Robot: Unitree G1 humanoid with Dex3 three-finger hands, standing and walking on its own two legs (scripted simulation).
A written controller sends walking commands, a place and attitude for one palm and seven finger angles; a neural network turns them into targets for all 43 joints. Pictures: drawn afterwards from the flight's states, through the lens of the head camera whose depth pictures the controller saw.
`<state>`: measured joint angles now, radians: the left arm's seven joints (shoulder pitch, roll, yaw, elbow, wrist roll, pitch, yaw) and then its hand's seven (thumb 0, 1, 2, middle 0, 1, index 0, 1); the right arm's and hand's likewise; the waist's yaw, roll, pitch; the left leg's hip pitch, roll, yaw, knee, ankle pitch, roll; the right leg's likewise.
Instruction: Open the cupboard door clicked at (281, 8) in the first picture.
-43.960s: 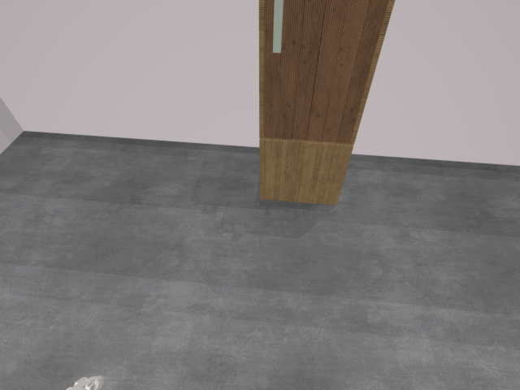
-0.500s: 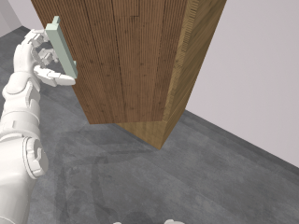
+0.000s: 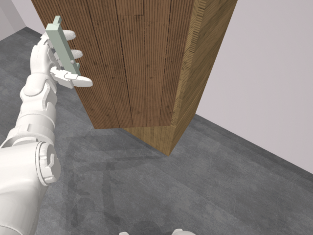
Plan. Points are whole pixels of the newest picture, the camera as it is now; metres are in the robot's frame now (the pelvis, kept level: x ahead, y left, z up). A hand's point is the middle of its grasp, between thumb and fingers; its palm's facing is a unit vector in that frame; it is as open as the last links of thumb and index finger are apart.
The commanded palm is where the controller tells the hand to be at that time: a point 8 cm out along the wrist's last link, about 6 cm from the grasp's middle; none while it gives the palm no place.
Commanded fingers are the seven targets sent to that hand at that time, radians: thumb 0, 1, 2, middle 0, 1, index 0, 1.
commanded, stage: slide the fingers in behind the handle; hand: left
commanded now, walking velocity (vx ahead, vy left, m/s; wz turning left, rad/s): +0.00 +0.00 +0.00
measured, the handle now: (67, 50) +0.56 +0.19 +0.14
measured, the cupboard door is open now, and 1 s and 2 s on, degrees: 37 36 47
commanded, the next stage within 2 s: close the thumb around the handle in 0.40 s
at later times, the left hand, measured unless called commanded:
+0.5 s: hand (71, 63) +0.51 +0.17 +0.14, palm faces +0.00 -1.00 +0.01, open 13.8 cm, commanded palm +0.49 +0.23 +0.14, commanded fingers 0.00 -0.44 0.32 -0.30 -1.21 -0.30 -1.21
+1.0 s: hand (72, 61) +0.52 +0.17 +0.14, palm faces +0.01 -1.00 +0.01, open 7.5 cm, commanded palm +0.48 +0.22 +0.14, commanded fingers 0.00 0.90 0.90 -0.40 -1.35 -0.40 -1.35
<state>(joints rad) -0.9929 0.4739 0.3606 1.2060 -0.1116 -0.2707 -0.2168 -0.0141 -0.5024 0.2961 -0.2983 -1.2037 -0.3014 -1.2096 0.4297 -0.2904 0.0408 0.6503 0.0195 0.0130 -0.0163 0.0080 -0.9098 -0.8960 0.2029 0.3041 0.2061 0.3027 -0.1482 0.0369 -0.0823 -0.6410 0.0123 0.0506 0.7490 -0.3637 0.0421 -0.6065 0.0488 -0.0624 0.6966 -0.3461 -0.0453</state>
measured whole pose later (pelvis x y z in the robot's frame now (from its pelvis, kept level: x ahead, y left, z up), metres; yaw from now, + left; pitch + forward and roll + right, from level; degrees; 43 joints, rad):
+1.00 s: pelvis +0.00 +0.01 +0.00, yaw +0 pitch +15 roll -2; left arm -1.00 0.46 0.35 1.20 -0.10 -0.28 -0.19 0.00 0.42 0.69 -0.37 -1.31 -0.37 -1.31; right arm 0.44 -0.28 0.04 0.66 0.01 0.01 0.00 0.01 -0.91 -0.90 0.20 0.30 0.21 0.30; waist -0.15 0.04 -0.09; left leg -0.65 0.00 0.05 0.76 -0.37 0.05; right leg -0.62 0.04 -0.06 0.70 -0.35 -0.03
